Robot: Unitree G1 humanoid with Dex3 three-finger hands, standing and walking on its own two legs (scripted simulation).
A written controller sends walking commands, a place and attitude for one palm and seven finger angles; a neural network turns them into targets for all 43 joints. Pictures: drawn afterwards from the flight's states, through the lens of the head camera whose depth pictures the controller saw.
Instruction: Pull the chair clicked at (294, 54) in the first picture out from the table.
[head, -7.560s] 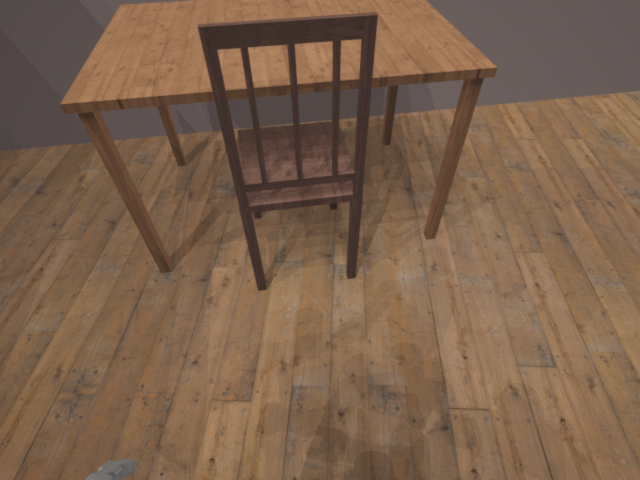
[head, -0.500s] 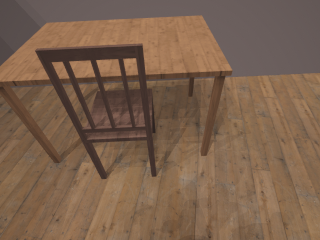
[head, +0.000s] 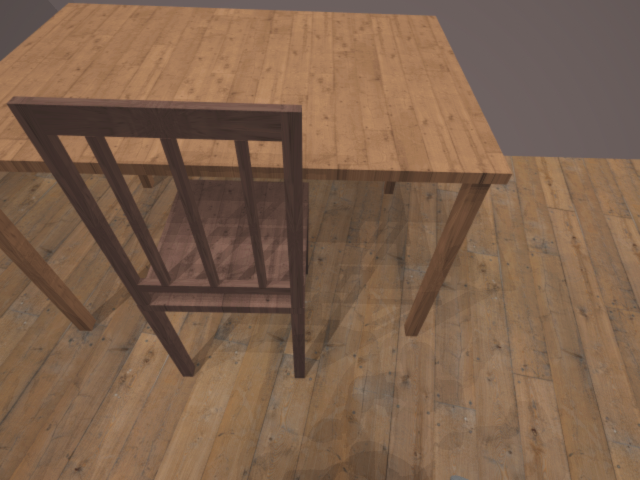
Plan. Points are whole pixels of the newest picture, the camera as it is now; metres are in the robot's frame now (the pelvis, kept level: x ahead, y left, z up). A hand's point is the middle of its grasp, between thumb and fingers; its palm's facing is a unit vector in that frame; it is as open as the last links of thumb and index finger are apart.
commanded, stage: take the last steps up to it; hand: left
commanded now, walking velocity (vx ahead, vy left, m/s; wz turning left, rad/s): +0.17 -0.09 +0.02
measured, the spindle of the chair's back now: (195, 224) +0.51 +0.28 -0.04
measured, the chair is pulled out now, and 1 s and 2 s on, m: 0.00 0.00 0.00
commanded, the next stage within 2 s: come to a stop and stand still in 0.04 s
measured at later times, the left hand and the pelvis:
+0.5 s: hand (233, 466) +0.16 +0.14 -0.15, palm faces +0.07 -0.96 -0.26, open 7.3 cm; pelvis +0.08 -0.05 +0.01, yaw +3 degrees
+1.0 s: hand out of the picture +0.00 +0.17 -0.16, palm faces +0.06 -0.98 -0.20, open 7.4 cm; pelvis +0.03 -0.01 +0.02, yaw +1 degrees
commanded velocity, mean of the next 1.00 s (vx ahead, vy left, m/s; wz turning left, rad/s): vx -0.01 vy -0.01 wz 0.00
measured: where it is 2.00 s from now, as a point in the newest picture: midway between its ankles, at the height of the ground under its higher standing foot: outside the picture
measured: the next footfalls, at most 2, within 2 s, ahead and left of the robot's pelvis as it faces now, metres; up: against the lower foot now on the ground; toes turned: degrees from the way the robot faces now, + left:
right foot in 0.28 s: +0.22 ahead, -0.16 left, +0.00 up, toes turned -4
left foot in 0.68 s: +0.06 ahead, +0.11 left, +0.00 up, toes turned +4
